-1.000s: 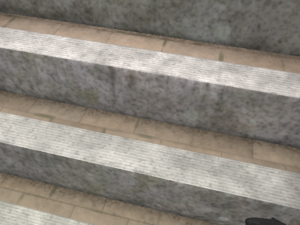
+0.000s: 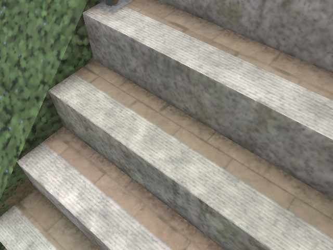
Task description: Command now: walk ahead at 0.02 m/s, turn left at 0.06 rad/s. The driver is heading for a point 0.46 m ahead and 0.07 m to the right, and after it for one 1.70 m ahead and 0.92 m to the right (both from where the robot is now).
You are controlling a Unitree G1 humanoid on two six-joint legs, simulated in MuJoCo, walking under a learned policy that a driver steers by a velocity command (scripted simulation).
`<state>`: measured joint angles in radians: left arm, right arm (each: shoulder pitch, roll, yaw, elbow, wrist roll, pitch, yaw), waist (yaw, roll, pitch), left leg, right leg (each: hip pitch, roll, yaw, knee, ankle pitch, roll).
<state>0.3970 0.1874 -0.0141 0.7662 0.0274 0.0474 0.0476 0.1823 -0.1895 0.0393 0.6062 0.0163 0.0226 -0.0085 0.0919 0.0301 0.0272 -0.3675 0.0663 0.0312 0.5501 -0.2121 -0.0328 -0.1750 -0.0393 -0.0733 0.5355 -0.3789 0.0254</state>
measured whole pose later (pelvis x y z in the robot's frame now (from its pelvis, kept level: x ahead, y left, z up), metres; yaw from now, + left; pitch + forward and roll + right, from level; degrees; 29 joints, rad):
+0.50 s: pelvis +0.03 +0.06 +0.00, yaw -3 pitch +1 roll +1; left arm 0.41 0.17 0.01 0.92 0.04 0.06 0.06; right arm 0.31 -0.19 -0.05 0.75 0.00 0.00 -0.02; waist 0.03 -0.01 -0.01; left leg -0.29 -0.03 0.12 0.50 -0.25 0.03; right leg -0.13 -0.08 0.11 0.51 -0.42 -0.08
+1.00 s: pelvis +0.09 +0.03 +0.00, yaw -18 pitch +1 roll +1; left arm 0.59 0.12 0.01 0.87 0.01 -0.01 0.03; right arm 0.02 -0.12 0.04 0.56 0.01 -0.09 0.04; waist 0.12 0.09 -0.02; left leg -0.99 0.07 -0.01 1.98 -0.24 -0.08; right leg -0.14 0.08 0.05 0.55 -0.42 -0.09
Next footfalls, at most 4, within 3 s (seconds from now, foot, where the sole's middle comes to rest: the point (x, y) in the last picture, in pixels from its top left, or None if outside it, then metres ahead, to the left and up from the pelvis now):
0.84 right None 0.03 -0.04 -0.77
1.22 left None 0.40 0.06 -0.56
1.62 right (296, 236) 0.40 -0.26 -0.35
2.14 left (224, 170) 0.58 -0.08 -0.35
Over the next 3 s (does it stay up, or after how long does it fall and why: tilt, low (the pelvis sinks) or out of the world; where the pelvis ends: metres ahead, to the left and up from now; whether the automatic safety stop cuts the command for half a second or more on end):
stays up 0.49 -0.14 0.42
